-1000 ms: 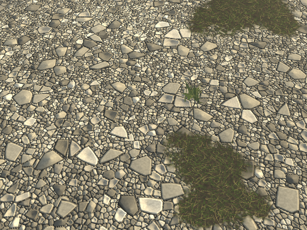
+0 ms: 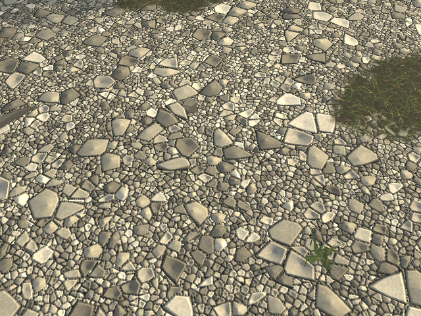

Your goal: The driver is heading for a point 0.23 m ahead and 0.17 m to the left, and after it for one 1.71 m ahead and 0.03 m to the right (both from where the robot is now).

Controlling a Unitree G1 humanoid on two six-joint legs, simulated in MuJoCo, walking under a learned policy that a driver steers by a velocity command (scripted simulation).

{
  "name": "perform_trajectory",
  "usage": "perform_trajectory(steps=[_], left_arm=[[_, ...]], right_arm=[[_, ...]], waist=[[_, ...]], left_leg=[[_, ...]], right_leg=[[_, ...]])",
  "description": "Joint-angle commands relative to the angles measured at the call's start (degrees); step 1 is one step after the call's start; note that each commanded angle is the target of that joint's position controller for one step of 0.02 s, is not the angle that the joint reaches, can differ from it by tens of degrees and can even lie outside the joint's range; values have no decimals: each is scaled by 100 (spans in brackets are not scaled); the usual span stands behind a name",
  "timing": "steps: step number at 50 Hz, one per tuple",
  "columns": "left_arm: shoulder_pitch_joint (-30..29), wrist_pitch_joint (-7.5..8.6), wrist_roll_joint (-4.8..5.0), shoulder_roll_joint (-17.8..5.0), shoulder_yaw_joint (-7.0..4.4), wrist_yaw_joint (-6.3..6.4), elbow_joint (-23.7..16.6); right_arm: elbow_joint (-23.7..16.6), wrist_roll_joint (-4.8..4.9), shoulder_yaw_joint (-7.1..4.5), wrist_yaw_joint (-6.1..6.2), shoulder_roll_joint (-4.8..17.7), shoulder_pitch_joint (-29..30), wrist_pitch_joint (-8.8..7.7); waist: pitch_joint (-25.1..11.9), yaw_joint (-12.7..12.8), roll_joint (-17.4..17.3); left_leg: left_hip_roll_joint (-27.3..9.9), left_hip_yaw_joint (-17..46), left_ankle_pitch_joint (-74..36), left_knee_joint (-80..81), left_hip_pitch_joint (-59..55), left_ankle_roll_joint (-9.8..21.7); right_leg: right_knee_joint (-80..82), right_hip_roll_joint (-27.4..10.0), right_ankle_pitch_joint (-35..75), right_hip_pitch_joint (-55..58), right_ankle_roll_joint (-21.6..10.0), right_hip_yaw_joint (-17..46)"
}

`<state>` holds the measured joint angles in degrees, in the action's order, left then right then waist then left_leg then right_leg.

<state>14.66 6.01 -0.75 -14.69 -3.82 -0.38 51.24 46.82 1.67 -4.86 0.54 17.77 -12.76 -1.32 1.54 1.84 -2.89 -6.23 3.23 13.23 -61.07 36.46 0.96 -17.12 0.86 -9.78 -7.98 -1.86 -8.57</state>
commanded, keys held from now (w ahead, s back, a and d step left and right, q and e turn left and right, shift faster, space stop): w+q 0.44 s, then w+e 0.56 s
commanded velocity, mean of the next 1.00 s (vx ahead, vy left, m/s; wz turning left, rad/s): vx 0.50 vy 0.00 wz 0.17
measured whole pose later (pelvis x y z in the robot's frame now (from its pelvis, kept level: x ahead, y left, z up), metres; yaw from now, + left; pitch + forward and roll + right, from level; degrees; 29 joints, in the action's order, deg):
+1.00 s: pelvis +0.57 +0.11 -0.01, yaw +6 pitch +1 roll -1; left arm 14.3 3.8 0.4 -16.4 -3.5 -1.8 44.2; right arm 42.2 -0.5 -2.4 -0.1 16.3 -12.4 -6.1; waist 2.4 1.2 -0.9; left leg -2.3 3.4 20.4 -64.6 28.3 -0.1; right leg -23.9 6.7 -8.4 -16.8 -5.8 1.6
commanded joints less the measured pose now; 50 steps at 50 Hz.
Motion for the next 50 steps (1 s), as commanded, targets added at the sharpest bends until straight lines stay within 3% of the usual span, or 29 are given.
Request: perform_trajectory(steps=[1,5,9,11,12,13,14,15,16,17,18,19,20,23,26,28,31,35,38,40,41,42,43,44,45,46,47,48,50], left_arm=[[-402,89,-7,-835,-192,66,-335],[-186,-1,50,-1023,-248,121,-261],[85,-155,177,-1202,-325,123,-142],[1,-233,235,-1355,-373,133,-163],[-69,-279,267,-1423,-394,140,-186],[-180,-327,296,-1398,-378,144,-217],[-90,-313,181,-1197,-294,158,-281],[381,-177,-90,-305,-16,93,-632],[-73,73,127,-613,-18,23,-713],[-696,205,373,-964,-109,-22,-885],[-751,274,325,-896,-80,1,-892],[-691,276,159,-923,-110,48,-796],[-554,216,89,-988,-158,54,-750],[-449,16,21,-808,-147,35,-729],[-853,-45,25,-582,-48,4,-793],[-1150,-37,86,-512,-2,-44,-844],[-1591,-19,170,-498,46,-115,-957],[-1921,9,205,-544,70,-262,-1151],[-1723,24,197,-614,48,-375,-1209],[-839,-18,158,-918,-117,-350,-1025],[-25,-43,151,-1169,-249,-298,-862],[770,-85,109,-1706,-401,-223,-813],[848,-98,231,-1562,-352,-227,-790],[796,-126,254,-1222,-248,-206,-779],[527,-144,204,-1092,-217,-170,-888],[201,-144,156,-1018,-189,-161,-954],[-35,-130,122,-867,-136,-137,-1038],[-161,-141,80,-856,-115,-115,-1120],[-215,-154,113,-914,-140,-68,-1181]], right_arm=[[-379,-32,-11,-65,87,-61,-1],[-655,-47,63,-226,-3,731,-54],[-965,-43,58,-337,88,1200,-27],[-1032,-54,-22,-363,250,1033,-1],[-968,-49,-112,-357,398,631,16],[-748,-25,-269,-327,631,-214,25],[-449,0,-499,-221,1102,-1264,70],[-454,64,-605,-158,1842,-1142,41],[-714,-21,-454,-202,1460,-1275,-73],[-663,-85,-336,-235,1073,-1092,-176],[-688,-71,-282,-230,901,-787,-231],[-772,-68,-211,-216,676,-329,-238],[-881,-130,-149,-188,528,-45,-243],[-902,-136,-138,-101,577,-11,-278],[-724,-144,-124,-11,601,-279,-315],[-626,-150,-100,2,595,-410,-325],[-434,-163,-92,-9,662,-644,-365],[-182,-174,-106,-10,692,-853,-306],[-157,-170,-132,49,785,-742,-215],[-225,-188,-142,107,891,-578,-136],[-290,-184,-114,147,880,-466,-112],[-496,-276,-3,151,579,-800,-194],[-468,-303,168,46,103,-1071,-357],[-586,-113,82,-64,591,-658,-543],[-778,41,86,-114,660,-126,-647],[-853,-39,97,-103,609,136,-702],[-858,-185,42,-63,667,186,-679],[-873,-236,30,-55,626,95,-627],[-880,-263,50,-33,486,-110,-517]], waist=[[59,-182,639],[254,102,512],[394,182,549],[180,-31,697],[-104,-292,762],[-531,-786,659],[-1073,-1205,228],[-1377,-503,-1453],[-2253,-819,-809],[-1463,-931,-382],[-1022,-712,-80],[-695,-446,154],[-578,-224,55],[-439,-61,99],[-226,-247,19],[-121,-412,-68],[125,-641,-77],[343,-752,37],[130,-559,-88],[-547,-73,-257],[-997,376,-127],[-1771,437,785],[-2325,243,1797],[-2023,476,1205],[-1312,463,845],[-699,246,288],[-482,51,186],[-367,-116,328],[-311,-277,510]], left_leg=[[-252,218,-819,632,316,-61],[-142,-221,-1443,1764,144,2],[-6,-475,-927,2302,209,215],[289,-764,-346,2388,-292,423],[536,-948,-117,2428,-891,557],[847,-1090,-368,2788,-2039,748],[684,-446,-487,2926,-3825,1021],[-818,2709,284,3424,-5618,2028],[-1335,4498,1270,4445,-5971,2398],[-1233,3790,864,4614,-5558,2061],[-1009,3082,392,4546,-4806,1854],[-771,2478,-220,4548,-3974,1682],[-605,2103,-729,4650,-3383,1607],[-430,1507,-1629,4902,-2747,1617],[-241,812,-2103,5048,-2672,1409],[-106,464,-1856,5111,-2660,1203],[-267,343,-1298,5282,-2879,1101],[-647,178,-1803,5034,-3965,1036],[-744,-100,-3605,4436,-4436,856],[-573,-372,-5681,3212,-4444,666],[-373,-581,-5563,2032,-3818,456],[127,-765,-3463,-80,-1889,97],[1241,-185,1637,-1730,-46,-232],[851,518,1608,-2047,657,-82],[574,432,1209,-1812,861,5],[366,331,903,-1209,752,31],[190,305,707,-688,399,-6],[146,283,647,-473,86,-69],[89,171,616,80,-129,-241]], right_leg=[[1080,-1639,981,91,-867,738],[1071,-1613,1121,349,-756,120],[715,-1839,1535,1102,-604,-126],[70,-1867,3092,1320,-481,-301],[-610,-1813,4015,1313,-408,-408],[-1753,-1606,4383,1009,-250,-598],[-3425,-1371,3183,-232,35,-639],[-5512,-267,-1971,-2921,432,-311],[-6261,11,-2570,-3611,358,1174],[-6264,-255,-2007,-4150,191,1277],[-5815,-511,-1496,-4010,78,1280],[-5295,-713,-1155,-3570,99,1306],[-4951,-843,-914,-3101,122,1363],[-4241,-814,-472,-2736,340,1202],[-3137,-809,689,-2835,473,1059],[-2420,-730,1501,-2686,419,969],[-1806,-632,2099,-2662,275,895],[-1422,-512,1521,-3295,1,929],[-1321,-227,749,-2987,-254,723],[-1369,223,415,-1705,-484,355],[-1226,205,759,-410,-695,556],[-1325,-1084,824,1715,-1434,2597],[-442,-2033,83,3080,-2282,5305],[-136,-1874,-767,3041,-1991,5118],[-48,-1694,-774,2323,-1756,4356],[97,-1480,-279,1357,-1623,3839],[207,-1306,284,724,-1543,3472],[331,-1170,668,264,-1566,3318],[466,-1054,1136,-236,-1616,3009]])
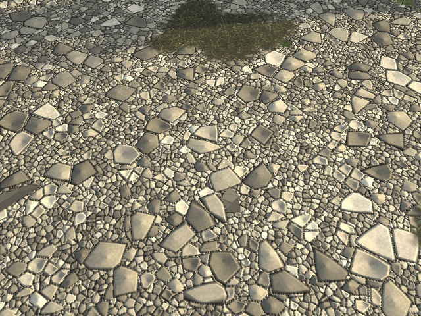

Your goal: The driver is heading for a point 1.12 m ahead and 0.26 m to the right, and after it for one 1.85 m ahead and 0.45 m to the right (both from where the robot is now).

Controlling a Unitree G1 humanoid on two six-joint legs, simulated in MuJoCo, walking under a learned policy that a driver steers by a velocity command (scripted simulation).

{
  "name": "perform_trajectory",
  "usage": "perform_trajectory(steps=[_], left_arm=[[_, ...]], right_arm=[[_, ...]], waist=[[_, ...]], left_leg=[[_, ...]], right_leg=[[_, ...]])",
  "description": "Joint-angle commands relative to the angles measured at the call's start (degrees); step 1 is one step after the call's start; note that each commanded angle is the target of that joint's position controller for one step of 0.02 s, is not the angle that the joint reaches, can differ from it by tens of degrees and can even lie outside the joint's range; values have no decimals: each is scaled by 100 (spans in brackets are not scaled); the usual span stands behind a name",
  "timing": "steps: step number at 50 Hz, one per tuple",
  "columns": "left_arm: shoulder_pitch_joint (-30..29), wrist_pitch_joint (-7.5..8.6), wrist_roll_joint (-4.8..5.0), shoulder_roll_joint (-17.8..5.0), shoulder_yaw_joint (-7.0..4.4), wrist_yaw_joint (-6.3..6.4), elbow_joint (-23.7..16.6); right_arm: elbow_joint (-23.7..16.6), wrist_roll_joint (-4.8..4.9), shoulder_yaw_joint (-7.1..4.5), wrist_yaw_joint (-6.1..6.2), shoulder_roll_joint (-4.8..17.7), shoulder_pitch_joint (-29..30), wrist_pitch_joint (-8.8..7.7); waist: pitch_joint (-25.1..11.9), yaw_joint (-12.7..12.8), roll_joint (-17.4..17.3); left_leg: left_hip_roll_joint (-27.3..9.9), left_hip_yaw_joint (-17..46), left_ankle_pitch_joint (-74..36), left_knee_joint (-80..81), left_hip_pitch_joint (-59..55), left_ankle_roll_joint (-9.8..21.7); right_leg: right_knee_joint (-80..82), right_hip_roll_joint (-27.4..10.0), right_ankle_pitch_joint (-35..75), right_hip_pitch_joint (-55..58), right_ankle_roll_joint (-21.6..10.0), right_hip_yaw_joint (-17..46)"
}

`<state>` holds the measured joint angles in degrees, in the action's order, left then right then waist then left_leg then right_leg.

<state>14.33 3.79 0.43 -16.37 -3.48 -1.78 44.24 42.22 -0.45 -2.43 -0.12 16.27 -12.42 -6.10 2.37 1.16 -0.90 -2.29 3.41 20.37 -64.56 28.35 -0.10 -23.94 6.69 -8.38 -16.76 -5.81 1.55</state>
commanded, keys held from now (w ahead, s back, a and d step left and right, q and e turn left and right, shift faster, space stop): w+e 0.38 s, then e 0.24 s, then no key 0.38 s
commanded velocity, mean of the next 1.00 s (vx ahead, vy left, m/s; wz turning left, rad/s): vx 0.30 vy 0.00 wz -0.45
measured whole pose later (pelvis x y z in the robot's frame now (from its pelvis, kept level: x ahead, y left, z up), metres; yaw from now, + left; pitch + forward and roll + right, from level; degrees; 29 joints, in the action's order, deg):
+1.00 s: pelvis +0.39 -0.03 -0.01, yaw -28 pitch +2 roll +0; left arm 7.0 -0.4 -1.2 -14.2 -2.4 -0.3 37.6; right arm 46.2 0.0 -2.4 1.6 16.9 -7.7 1.1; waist 2.7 0.3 -1.3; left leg -4.0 1.6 23.9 -48.2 25.5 -4.2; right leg -27.3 3.0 -7.0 -22.1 -3.4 0.0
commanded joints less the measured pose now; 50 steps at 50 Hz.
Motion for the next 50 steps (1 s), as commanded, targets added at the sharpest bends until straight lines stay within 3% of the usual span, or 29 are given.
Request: perform_trajectory(steps=[1,5,9,12,13,14,15,16,17,18,19,20,21,23,25,30,33,35,36,37,38,39,40,41,42,43,45,48,50], left_arm=[[-150,69,4,-823,-199,105,-491],[114,-4,88,-1006,-280,218,-449],[552,-116,139,-951,-281,257,-343],[524,-163,102,-927,-293,273,-387],[445,-171,89,-835,-267,268,-427],[423,-150,53,-600,-185,248,-487],[548,-123,-61,-218,-52,234,-597],[1261,-61,149,-108,7,223,-806],[1116,-76,199,-736,-108,249,-614],[517,-110,151,-964,-184,241,-692],[268,-138,97,-875,-183,244,-741],[70,-150,53,-817,-209,232,-821],[116,-186,77,-735,-223,206,-852],[200,-281,86,-525,-202,203,-895],[16,-348,51,-377,-155,207,-1026],[-455,-356,24,-298,-113,27,-1143],[-760,-353,3,-401,-168,-83,-1326],[-587,-343,-24,-525,-244,-101,-1347],[-205,-324,-41,-641,-320,-74,-1244],[173,-319,-66,-984,-440,15,-1161],[472,-335,-172,-1509,-503,160,-1252],[200,-306,-220,-1332,-343,153,-1401],[64,-306,-155,-862,-226,98,-1412],[-202,-283,-99,-696,-153,74,-1324],[-386,-289,-57,-653,-136,69,-1253],[-603,-313,-50,-690,-138,86,-1223],[-866,-337,-158,-759,-165,121,-1193],[-946,-331,-167,-625,-141,177,-1078],[-903,-353,-174,-579,-116,205,-962]], right_arm=[[-460,-54,-170,52,573,-71,4],[-674,-50,-60,48,325,766,3],[-831,77,-103,-30,458,1269,-70],[-814,112,-215,-68,684,1063,-148],[-716,106,-272,-54,755,695,-173],[-638,32,-354,-14,938,135,-201],[-572,-31,-439,40,1276,-725,-190],[-339,-61,-531,-16,1639,-1045,-93],[-479,32,-410,-36,1041,-817,-72],[-508,48,-329,-9,759,-617,-38],[-523,-6,-282,-8,682,-372,-11],[-489,-40,-240,0,556,-147,11],[-473,-77,-216,15,507,-22,6],[-387,-45,-236,10,520,82,-19],[-291,-19,-317,46,739,152,14],[-133,68,-371,171,928,300,229],[9,185,-406,155,1050,158,286],[42,283,-435,144,1140,220,318],[61,307,-419,142,1087,244,325],[126,215,-357,120,908,-54,302],[-56,-131,-185,70,493,-254,264],[-26,-77,-65,-5,447,-597,272],[89,103,-208,-35,938,-259,364],[11,183,-193,-24,870,24,437],[76,131,-183,46,770,117,514],[83,75,-205,117,814,149,601],[212,60,-180,165,673,-142,704],[281,31,-101,203,463,-106,723],[276,37,-95,192,476,32,720]], waist=[[-345,-210,323],[-247,104,431],[-309,309,563],[-358,91,755],[-461,-135,783],[-888,-424,670],[-1691,-698,-146],[-2109,-301,-2176],[-1559,-462,-1259],[-917,-605,-707],[-601,-509,-314],[-263,-412,-301],[-177,-263,-468],[-215,-121,-583],[-264,-90,-546],[-482,-227,-480],[-485,-285,-447],[-570,-108,-440],[-744,113,-312],[-1029,232,128],[-1627,149,1441],[-2663,-12,1684],[-2460,230,767],[-1810,114,677],[-1398,18,365],[-1126,-106,457],[-996,-321,721],[-1069,-243,803],[-1047,-157,847]], left_leg=[[-287,66,-270,771,638,-232],[3,-79,-2019,2564,78,-416],[243,61,-2404,3431,-235,-391],[242,160,-1789,3737,-574,-158],[225,88,-1750,3944,-1089,-10],[-121,304,-1629,3936,-2075,236],[-1184,1367,-1303,3884,-3508,588],[-2247,4095,206,4514,-4762,1451],[-2131,4084,1224,4729,-4401,1307],[-1876,3086,903,4746,-3785,1070],[-1627,2385,73,4827,-3175,972],[-1433,1835,-969,4903,-2691,981],[-1302,1327,-1924,4942,-2341,942],[-1208,614,-3606,4926,-2100,1040],[-1276,191,-4381,4965,-2113,1145],[-1117,-783,-4210,4920,-2136,968],[-1242,-818,-4115,4578,-2383,885],[-1261,-810,-4465,4002,-2510,786],[-1092,-941,-4493,3385,-2413,634],[-723,-1161,-3813,2432,-2001,330],[-210,-1280,-196,544,-381,-72],[269,-308,2250,-701,344,-271],[-33,109,1865,-871,353,-307],[-179,25,1610,-647,599,-278],[-281,-6,1369,-251,598,-303],[-324,-22,1082,114,287,-358],[-182,-196,702,610,-434,-451],[-170,-210,310,1585,-900,-440],[-148,-221,-28,2089,-1133,-376]], right_leg=[[1194,-1564,1189,416,-1212,1801],[1117,-1086,921,-135,-805,1227],[708,-1203,327,264,-619,1686],[156,-1389,165,695,-456,2220],[-149,-1278,232,637,-340,2219],[-944,-1010,282,375,-156,1982],[-2611,-560,-880,-361,82,1361],[-4233,-86,-2732,-2283,335,771],[-4890,-558,-2374,-2842,424,930],[-5025,-715,-1826,-2966,464,778],[-4930,-896,-1425,-2770,513,646],[-4687,-1001,-1207,-2660,572,646],[-4547,-1105,-1158,-2365,618,595],[-4239,-1095,-1245,-2144,755,364],[-3696,-1121,-975,-2226,867,226],[-2017,-1037,583,-1440,763,-145],[-1379,-914,391,-1145,550,-209],[-868,-714,145,-744,328,-324],[-350,-530,564,-100,180,-419],[-68,-637,2041,823,-25,-175],[-632,-2180,5281,2467,-722,1592],[-341,-3280,5056,2969,-1889,3191],[-127,-2834,4058,2448,-1637,2560],[-73,-2492,3344,1997,-1301,1971],[89,-2229,2615,1451,-1030,1706],[270,-2074,2154,825,-904,1495],[508,-1825,1819,34,-855,1127],[573,-1749,1153,-95,-825,974],[624,-1777,374,-129,-777,1068]])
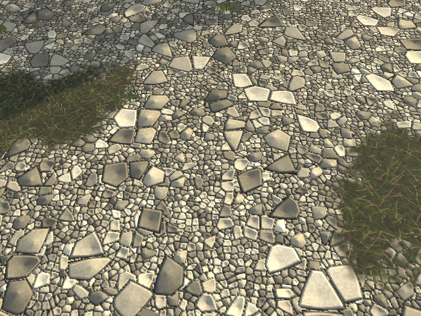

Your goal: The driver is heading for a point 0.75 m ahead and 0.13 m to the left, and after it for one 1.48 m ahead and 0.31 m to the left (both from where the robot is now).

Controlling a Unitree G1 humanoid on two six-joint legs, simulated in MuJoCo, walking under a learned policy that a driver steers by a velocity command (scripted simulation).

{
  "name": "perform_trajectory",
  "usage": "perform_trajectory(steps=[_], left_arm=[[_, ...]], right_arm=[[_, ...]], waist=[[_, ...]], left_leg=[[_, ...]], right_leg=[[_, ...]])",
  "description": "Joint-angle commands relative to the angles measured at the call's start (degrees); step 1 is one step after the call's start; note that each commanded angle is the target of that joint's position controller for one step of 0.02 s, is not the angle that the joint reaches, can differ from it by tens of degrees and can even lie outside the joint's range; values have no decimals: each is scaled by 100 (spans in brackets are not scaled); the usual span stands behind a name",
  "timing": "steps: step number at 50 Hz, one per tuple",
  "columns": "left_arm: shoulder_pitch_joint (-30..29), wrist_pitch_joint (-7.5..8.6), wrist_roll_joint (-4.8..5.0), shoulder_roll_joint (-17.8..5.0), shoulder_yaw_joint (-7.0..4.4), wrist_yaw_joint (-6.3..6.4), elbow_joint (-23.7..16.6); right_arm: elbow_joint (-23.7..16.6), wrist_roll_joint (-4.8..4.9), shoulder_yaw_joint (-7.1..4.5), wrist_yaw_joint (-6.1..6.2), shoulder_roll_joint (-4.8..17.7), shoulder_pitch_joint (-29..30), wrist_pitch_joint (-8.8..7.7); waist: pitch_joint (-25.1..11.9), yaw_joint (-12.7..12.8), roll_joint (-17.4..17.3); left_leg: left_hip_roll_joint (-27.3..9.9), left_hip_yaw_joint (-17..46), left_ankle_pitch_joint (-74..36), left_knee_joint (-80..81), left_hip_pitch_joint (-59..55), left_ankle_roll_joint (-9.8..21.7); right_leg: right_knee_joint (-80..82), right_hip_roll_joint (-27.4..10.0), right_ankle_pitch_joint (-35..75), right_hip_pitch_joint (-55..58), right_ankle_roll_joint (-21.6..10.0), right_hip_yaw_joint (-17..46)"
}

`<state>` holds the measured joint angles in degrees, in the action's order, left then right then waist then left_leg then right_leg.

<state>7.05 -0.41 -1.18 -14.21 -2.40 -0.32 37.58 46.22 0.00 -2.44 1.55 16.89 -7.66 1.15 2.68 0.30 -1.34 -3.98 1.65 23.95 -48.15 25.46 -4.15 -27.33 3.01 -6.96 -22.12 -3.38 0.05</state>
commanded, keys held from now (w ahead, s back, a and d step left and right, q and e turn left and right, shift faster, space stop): no key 0.64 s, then w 0.36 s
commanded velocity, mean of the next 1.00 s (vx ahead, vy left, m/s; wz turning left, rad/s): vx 0.10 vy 0.00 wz -0.03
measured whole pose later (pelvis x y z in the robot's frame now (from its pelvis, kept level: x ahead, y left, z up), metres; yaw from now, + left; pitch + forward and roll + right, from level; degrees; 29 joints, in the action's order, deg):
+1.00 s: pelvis +0.13 +0.00 +0.01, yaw +0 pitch +0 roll +0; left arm 17.0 5.7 0.7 -13.6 -3.8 -0.8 60.0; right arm 57.1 2.5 -3.1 0.5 16.1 -15.8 -4.0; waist 0.3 0.9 -2.3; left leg -0.9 1.7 23.3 -60.6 19.9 2.6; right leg -27.4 1.6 -17.6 -9.9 -3.3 -3.2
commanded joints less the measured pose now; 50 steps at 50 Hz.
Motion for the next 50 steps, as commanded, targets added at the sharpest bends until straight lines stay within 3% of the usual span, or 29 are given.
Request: perform_trajectory(steps=[1,3,4,5,6,7,8,12,18,32,34,36,38,40,42,43,44,45,46,47,48,49,50], left_arm=[[-193,53,-5,-761,-203,62,-244],[-218,35,43,-586,-129,50,-128],[24,51,19,-422,-73,35,13],[226,66,-41,-418,-75,22,82],[370,70,-22,-313,-78,26,76],[79,57,-42,-460,-98,55,103],[-11,38,-11,-517,-139,82,103],[151,7,-4,-498,-162,136,338],[235,51,56,-427,-182,153,685],[233,-40,105,-533,-204,284,1533],[314,-59,135,-477,-196,288,1700],[139,0,171,-478,-207,270,1682],[-262,198,225,-377,-173,193,1509],[-294,375,287,-386,-183,93,1508],[-10,488,325,-363,-194,12,1648],[461,510,313,-368,-232,-3,1893],[1025,493,270,-477,-313,2,2168],[1720,492,246,-768,-419,27,2328],[2363,515,255,-1431,-553,0,2421],[2159,608,171,-996,-371,-41,2383],[1707,680,169,-719,-269,-44,2255],[1413,718,163,-591,-210,-64,2144],[1250,723,169,-564,-171,-86,2095]], right_arm=[[-108,-14,-93,7,406,-432,-11],[-11,-96,-70,-52,310,-575,-36],[-29,-187,-62,-72,377,-565,-53],[-124,-215,-111,-59,733,-475,-68],[-38,-163,-133,-61,774,-185,-77],[-115,-184,-56,-84,460,14,-126],[-75,-212,-14,-86,356,52,-181],[104,-84,4,-52,387,-272,-330],[298,-62,29,-22,326,-436,-306],[814,-31,43,-50,270,-414,-243],[953,9,12,-29,325,-582,-208],[951,70,-82,10,599,-676,-191],[1005,139,-198,44,907,-908,-281],[990,118,-213,46,820,-868,-414],[908,190,-225,3,764,-595,-452],[850,223,-225,-23,748,-372,-435],[814,193,-203,-42,664,-327,-435],[725,138,-116,-66,389,-174,-466],[463,108,-44,-43,91,-166,-548],[420,196,-107,-43,328,-68,-626],[434,318,-129,-96,390,-144,-696],[503,323,-133,-131,387,-203,-738],[510,263,-167,-144,418,-134,-763]], waist=[[-1020,-87,884],[-855,-243,777],[-722,-209,585],[-497,15,42],[-354,296,-786],[-189,149,-762],[-131,148,-753],[-166,18,-269],[-401,-81,102],[-319,-53,105],[-322,-70,-56],[164,-170,-527],[709,-305,-926],[854,-241,-842],[679,5,-679],[472,256,-586],[181,450,-432],[-108,727,354],[-461,816,1980],[-367,669,1415],[21,425,979],[107,293,732],[233,218,548]], left_leg=[[54,-82,-584,770,-1013,80],[164,-226,-1283,1791,-1654,260],[-30,32,-1585,2159,-1867,396],[-559,574,-1620,2437,-1662,603],[-607,668,-171,2673,-673,818],[-412,634,672,2961,-113,737],[-338,560,729,3025,48,598],[-129,280,-306,2656,-526,453],[-31,160,-1225,2436,-975,520],[120,10,-1858,2566,-1244,528],[162,46,-383,2747,-1231,657],[-307,812,1619,3230,-1141,1079],[-1319,2151,2320,3900,-1211,1651],[-1581,2330,1556,3908,-1524,1789],[-1273,1664,833,3638,-1454,1529],[-933,1159,417,3383,-942,1346],[-592,755,-172,2886,-493,1190],[-94,84,-886,1396,82,869],[651,-479,54,-525,1256,477],[531,239,841,-1704,1794,535],[228,454,416,-2128,2174,708],[-14,379,-137,-2118,2201,827],[-175,308,-603,-1863,2234,859]], right_leg=[[963,-1378,-256,333,-948,1239],[894,-1160,-1391,-5,-603,1142],[796,-947,-1876,-188,-272,1047],[390,-577,-2151,-263,30,739],[265,-268,-1483,367,239,286],[55,-287,-976,919,314,274],[-14,-323,-743,1125,269,287],[134,-448,-433,980,122,462],[66,-477,425,1143,198,438],[126,-520,859,1458,240,397],[-54,-257,-585,1337,230,101],[-655,-9,-2022,422,214,-210],[-1465,-242,-1765,-442,132,-204],[-1678,-556,-1947,-899,-16,16],[-708,-560,-1747,-181,-132,-131],[-83,-334,-1016,943,-111,-385],[-18,-135,-604,1953,-40,-418],[487,-788,-995,2754,-258,648],[1464,-2094,-1692,3565,-1080,3186],[1716,-2482,-1988,3393,-1383,3979],[1672,-2402,-1931,3197,-1261,3435],[1708,-2144,-1702,3028,-1046,2808],[1780,-2009,-1171,2889,-896,2341]])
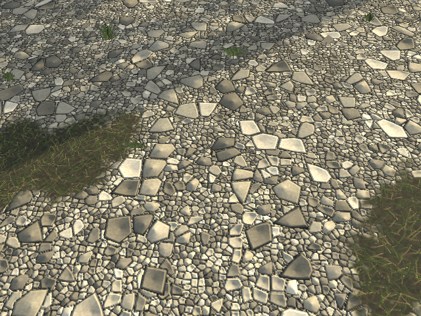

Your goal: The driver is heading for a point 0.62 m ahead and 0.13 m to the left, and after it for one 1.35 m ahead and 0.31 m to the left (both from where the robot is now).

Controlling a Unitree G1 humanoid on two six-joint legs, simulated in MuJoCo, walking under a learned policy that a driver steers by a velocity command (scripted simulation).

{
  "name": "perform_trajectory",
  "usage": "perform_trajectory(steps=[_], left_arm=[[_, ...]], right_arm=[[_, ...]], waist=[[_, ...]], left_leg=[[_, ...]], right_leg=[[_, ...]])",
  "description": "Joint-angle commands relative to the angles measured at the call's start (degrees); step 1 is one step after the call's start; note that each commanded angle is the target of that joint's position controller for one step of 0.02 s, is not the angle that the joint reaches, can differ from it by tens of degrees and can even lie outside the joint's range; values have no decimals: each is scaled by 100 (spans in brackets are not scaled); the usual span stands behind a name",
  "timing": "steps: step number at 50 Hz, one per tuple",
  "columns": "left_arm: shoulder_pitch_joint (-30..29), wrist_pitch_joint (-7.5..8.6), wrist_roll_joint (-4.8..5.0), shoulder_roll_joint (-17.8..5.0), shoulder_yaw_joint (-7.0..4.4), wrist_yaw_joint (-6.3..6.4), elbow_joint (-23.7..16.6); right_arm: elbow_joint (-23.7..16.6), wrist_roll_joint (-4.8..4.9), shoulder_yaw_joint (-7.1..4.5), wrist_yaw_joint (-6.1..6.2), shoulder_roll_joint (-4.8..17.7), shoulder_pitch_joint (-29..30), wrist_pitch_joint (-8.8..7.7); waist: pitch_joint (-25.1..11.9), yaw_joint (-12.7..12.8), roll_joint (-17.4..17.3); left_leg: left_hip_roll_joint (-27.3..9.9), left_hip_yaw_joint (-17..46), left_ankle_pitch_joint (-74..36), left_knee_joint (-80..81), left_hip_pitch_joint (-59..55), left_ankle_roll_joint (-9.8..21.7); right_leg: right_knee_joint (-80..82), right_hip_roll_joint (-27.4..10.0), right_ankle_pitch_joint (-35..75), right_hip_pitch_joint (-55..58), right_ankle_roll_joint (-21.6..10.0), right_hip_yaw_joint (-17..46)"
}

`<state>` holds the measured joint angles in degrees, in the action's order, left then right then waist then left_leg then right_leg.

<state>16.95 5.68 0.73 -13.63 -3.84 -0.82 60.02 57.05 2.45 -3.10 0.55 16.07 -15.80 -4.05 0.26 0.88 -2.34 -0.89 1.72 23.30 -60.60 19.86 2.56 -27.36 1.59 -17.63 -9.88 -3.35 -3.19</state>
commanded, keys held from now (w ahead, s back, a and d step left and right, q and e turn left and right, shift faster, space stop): w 0.72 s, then no key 0.28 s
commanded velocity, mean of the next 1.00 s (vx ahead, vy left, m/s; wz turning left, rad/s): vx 0.41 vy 0.00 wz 0.00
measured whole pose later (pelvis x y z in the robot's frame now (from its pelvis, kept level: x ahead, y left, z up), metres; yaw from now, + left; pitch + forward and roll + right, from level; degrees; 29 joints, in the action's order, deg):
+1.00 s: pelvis +0.53 +0.00 -0.01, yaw +0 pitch +2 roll +1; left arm 2.6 4.8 -0.5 -13.0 -1.8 -1.2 52.3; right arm 57.7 1.0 -2.1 0.5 15.3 -16.7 -3.1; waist 2.8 -1.9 -1.3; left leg 1.3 2.4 32.7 -61.7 17.4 -1.6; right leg -28.7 0.2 -5.0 -25.7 -2.9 -2.2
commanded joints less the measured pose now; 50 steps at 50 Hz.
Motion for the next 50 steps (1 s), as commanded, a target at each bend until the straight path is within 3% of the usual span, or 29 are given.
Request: perform_trajectory(steps=[1,2,4,8,13,15,16,17,18,19,20,21,22,23,24,25,27,28,31,35,40,42,44,45,46,47,48,49,50], left_arm=[[238,94,-42,-483,38,-37,-153],[347,56,-60,-422,73,-23,-119],[593,6,-64,-525,86,41,-46],[670,-47,-96,-755,77,166,-65],[1070,-67,6,-760,46,194,103],[1004,-110,16,-825,0,200,100],[913,-136,0,-902,-30,203,67],[840,-174,-20,-988,-65,206,38],[745,-235,-53,-970,-62,207,7],[697,-259,-95,-871,-12,202,-70],[1318,-189,-107,-216,163,132,-171],[1319,-18,-20,-64,234,76,-79],[745,117,150,-591,84,42,-283],[263,184,232,-759,50,58,-437],[60,190,183,-721,25,112,-481],[120,120,93,-687,-28,161,-452],[367,-40,48,-395,-6,185,-409],[308,-92,34,-346,-3,194,-446],[-439,-126,-43,-498,-46,216,-754],[-1290,-45,-46,-379,4,127,-1009],[-2004,22,-47,-340,92,-28,-1257],[-1790,51,-60,-547,39,-81,-1245],[-767,84,-127,-898,-111,-61,-915],[-115,95,-226,-1294,-197,-24,-757],[235,9,-304,-1518,-194,14,-679],[369,-57,-153,-1063,-65,-17,-636],[13,-105,-51,-986,-46,-38,-687],[-575,-127,-62,-838,5,-5,-822],[-1006,-128,-117,-644,87,19,-889]], right_arm=[[-573,-49,-141,-70,532,744,-233],[-561,-78,-142,-109,453,719,-207],[-625,-126,-116,-153,275,891,-133],[-1002,-128,0,-165,44,1841,-87],[-1290,-69,45,-278,108,2516,-113],[-1348,-68,9,-336,232,2498,-148],[-1319,-73,-44,-346,350,2289,-159],[-1231,-81,-122,-333,501,1896,-156],[-985,-75,-249,-299,699,1043,-138],[-698,-83,-364,-242,926,5,-105],[-524,-245,-475,-199,1407,-813,-79],[-461,-201,-368,-220,1135,-843,-62],[-504,-140,-257,-236,822,-286,-103],[-628,-161,-188,-234,599,240,-140],[-663,-226,-139,-267,453,646,-195],[-674,-288,-83,-291,268,856,-252],[-589,-291,-55,-318,213,844,-270],[-523,-272,-62,-298,279,728,-277],[-394,-278,-116,-154,576,339,-274],[-293,-217,-116,-39,654,-94,-216],[-33,-205,-104,8,664,-609,-50],[-13,-206,-126,30,722,-533,40],[-80,-194,-123,45,727,-300,98],[-166,-281,-54,45,571,-483,85],[-64,-366,154,-14,-92,-1363,23],[125,-241,156,-53,-4,-1645,-21],[30,-74,25,-61,484,-1179,-9],[-113,-37,-6,2,559,-573,48],[-163,-104,-33,77,507,-248,134]], waist=[[463,117,631],[401,97,723],[394,122,670],[655,276,605],[893,341,656],[766,184,668],[556,17,743],[212,-216,878],[-303,-660,914],[-910,-1098,834],[-1881,-873,-405],[-2392,-825,-1098],[-1426,-759,-809],[-725,-592,-405],[-292,-354,21],[-168,-126,-23],[-98,80,-155],[2,106,-145],[281,-14,-18],[343,-267,-8],[374,-474,-33],[116,-278,-195],[-459,266,-183],[-1168,396,255],[-2069,94,1539],[-2807,174,1522],[-2229,206,1144],[-1452,135,756],[-921,13,519]], left_leg=[[-608,231,-875,-343,2571,173],[-630,122,-1069,-137,2378,113],[-608,-85,-1331,250,2364,-80],[-421,-326,-2196,1857,2038,-273],[-248,-356,-2684,2875,1681,-70],[-188,-337,-2446,3062,1533,102],[-71,-396,-2266,3072,1183,193],[111,-515,-2064,2992,610,293],[306,-652,-1979,2989,-432,443],[-16,-285,-1951,2850,-2054,666],[-1531,2229,-774,3087,-4318,1500],[-2183,4349,105,4340,-4575,1861],[-1949,3790,413,4570,-3787,1531],[-1763,2868,41,4695,-2798,1316],[-1550,2182,-614,4885,-1836,1187],[-1314,1669,-1113,5017,-1250,1053],[-1152,1219,-1366,5278,-663,1089],[-1129,1055,-1460,5395,-500,1143],[-1128,826,-1681,5612,-612,1199],[-874,287,-2093,5585,-854,944],[-958,27,-3445,4909,-1582,767],[-1094,119,-4073,4404,-1982,609],[-797,16,-4878,3230,-2061,337],[-441,-203,-3822,2063,-1409,81],[330,-349,-147,-62,480,-346],[471,460,1789,-990,782,-466],[206,535,1625,-1304,1143,-454],[-50,323,1235,-1127,1349,-459],[-252,256,901,-718,1232,-492]], right_leg=[[1829,-1664,554,1505,-741,2171],[1853,-1511,1088,1422,-676,1811],[1916,-1413,1912,1347,-733,1405],[2192,-1226,2116,782,-700,875],[2261,-1449,2196,1063,-664,644],[1939,-1600,2866,1496,-581,571],[1621,-1638,3726,1661,-518,532],[1116,-1638,4807,1774,-458,485],[118,-1467,5573,1632,-339,326],[-1243,-1242,5012,682,-174,236],[-3544,-364,2392,-1580,169,97],[-4872,245,-1340,-2450,209,826],[-5343,-140,-1185,-3048,69,1094],[-5221,-458,-693,-3082,-30,904],[-4791,-731,-212,-2829,-44,791],[-4422,-943,66,-2422,-56,819],[-4057,-1059,176,-2006,-13,798],[-3865,-1093,240,-2061,40,744],[-2895,-1168,1084,-2768,246,696],[-1288,-922,2366,-2665,326,451],[-261,-540,2518,-2279,261,290],[-63,-430,2179,-1930,103,365],[321,-211,2545,-647,-128,216],[-56,-879,4782,751,-382,732],[-437,-2381,6652,2898,-1476,2447],[-191,-2672,6416,3101,-1952,3191],[149,-2400,5032,2380,-1758,2771],[419,-2090,4068,1527,-1429,2275],[696,-1869,3580,632,-1238,1900]])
